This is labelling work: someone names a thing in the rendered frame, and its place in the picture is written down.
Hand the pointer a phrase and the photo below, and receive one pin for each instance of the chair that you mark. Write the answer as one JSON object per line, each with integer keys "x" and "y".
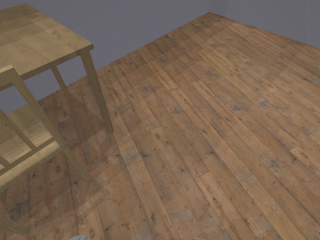
{"x": 27, "y": 140}

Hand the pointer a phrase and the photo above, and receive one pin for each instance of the table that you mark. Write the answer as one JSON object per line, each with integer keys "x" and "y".
{"x": 32, "y": 43}

